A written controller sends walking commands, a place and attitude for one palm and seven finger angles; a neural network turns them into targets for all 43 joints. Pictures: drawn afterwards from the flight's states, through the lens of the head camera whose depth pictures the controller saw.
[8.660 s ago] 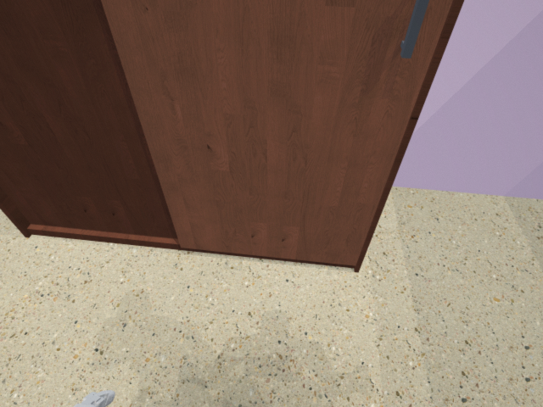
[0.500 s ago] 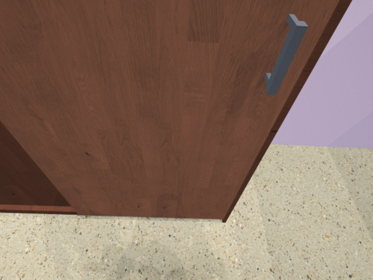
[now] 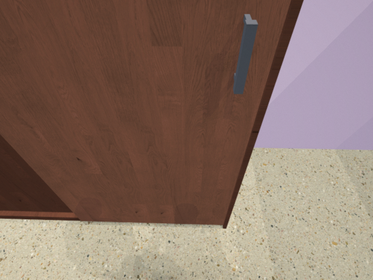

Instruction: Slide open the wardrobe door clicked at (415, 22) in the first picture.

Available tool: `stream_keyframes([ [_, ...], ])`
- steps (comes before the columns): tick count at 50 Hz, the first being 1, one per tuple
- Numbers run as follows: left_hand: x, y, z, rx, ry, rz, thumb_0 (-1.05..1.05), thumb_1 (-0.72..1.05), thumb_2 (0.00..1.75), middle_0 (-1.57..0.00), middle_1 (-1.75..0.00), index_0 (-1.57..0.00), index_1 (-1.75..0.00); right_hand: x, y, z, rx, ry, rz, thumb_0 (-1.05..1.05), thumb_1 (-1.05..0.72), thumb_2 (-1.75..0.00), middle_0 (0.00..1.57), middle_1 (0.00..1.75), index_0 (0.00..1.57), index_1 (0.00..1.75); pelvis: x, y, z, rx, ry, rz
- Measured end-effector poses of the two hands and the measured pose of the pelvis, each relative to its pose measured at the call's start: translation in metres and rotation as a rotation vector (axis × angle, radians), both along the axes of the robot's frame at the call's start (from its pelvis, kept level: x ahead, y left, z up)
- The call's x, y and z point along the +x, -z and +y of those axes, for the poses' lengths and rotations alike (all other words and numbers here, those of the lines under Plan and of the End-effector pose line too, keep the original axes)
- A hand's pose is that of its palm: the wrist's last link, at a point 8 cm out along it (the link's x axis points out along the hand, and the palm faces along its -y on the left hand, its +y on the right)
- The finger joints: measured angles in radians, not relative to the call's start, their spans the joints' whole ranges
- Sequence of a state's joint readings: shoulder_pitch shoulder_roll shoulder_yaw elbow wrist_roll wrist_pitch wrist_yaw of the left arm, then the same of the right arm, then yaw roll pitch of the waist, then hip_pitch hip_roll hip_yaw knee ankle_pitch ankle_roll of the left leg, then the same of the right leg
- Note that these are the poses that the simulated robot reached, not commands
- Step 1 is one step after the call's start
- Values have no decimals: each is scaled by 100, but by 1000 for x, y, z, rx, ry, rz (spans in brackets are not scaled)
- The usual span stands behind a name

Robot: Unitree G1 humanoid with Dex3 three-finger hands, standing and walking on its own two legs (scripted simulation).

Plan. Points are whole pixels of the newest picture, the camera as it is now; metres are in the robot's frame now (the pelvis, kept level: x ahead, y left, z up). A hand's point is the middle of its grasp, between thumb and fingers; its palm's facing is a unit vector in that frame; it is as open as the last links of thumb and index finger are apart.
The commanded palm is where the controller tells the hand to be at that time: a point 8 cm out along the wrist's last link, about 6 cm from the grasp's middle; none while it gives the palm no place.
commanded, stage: come to a stop and stand still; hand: right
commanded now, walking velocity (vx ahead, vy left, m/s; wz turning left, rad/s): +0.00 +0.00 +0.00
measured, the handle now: (242, 56) +0.48 -0.09 +0.25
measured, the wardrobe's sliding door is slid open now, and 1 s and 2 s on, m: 0.00 0.00 0.00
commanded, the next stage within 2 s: look again from close up in 0.16 s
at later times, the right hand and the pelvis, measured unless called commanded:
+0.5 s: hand out of the picture +0.02 -0.16 -0.17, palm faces +0.02 +0.97 -0.25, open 7.4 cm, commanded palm none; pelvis +0.01 +0.02 -0.01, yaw -1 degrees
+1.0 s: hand out of the picture +0.00 -0.11 -0.17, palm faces +0.03 +0.98 -0.20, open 7.4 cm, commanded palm none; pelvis +0.00 +0.06 +0.00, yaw -1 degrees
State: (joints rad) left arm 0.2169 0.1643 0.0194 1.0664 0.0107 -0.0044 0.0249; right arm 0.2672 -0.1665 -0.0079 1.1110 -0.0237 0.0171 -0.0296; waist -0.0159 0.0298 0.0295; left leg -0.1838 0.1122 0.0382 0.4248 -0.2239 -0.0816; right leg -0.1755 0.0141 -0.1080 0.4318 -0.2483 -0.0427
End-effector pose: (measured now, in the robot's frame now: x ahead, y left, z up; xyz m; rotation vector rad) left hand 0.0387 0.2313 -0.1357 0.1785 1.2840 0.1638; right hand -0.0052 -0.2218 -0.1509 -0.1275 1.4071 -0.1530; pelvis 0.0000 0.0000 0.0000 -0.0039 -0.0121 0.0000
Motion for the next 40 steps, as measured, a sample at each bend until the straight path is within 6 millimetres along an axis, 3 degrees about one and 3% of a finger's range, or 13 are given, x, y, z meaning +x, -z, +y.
stream_keyframes([
  [14, -44, 9, -9, -50, -48, 127, 1, 91, 90, -20, -30, -20, -30, 11, -4, 6, -20, -21, 8, 0, -91, -90, 20, 29, 20, 30, 8, 0, 6, 2, -2, -1],
  [26, -33, 28, 4, -90, -13, 54, 2, 92, 90, -20, -30, -20, -30, 17, -13, 15, -71, -27, -54, 0, -90, -90, 20, 29, 20, 30, 9, 7, 20, -6, 8, -17],
  [40, -29, 22, 37, -75, 0, 59, 1, 91, 90, -20, -30, -20, -30, 12, -14, 45, -55, -25, -49, 1, -91, -90, 20, 29, 20, 30, 4, 3, 48, -15, 6, -16],
])
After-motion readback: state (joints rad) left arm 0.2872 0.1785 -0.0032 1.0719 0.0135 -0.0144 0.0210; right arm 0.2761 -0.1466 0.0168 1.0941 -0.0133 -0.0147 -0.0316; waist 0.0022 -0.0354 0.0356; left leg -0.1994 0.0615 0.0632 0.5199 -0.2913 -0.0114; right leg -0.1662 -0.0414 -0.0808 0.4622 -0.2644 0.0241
